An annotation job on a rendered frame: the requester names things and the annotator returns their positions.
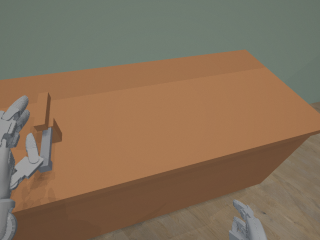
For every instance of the tap lever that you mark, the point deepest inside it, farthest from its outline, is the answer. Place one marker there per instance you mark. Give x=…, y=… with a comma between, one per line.
x=45, y=151

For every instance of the left robot hand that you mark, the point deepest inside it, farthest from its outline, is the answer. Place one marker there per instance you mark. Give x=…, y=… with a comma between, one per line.
x=11, y=123

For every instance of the counter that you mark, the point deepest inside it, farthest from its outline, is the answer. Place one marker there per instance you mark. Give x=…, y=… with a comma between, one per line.
x=136, y=141

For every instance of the right robot hand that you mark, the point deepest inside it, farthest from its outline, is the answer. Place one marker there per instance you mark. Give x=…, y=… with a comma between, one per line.
x=251, y=229

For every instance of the robot left forearm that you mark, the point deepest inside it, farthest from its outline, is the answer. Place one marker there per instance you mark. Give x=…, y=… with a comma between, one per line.
x=8, y=222

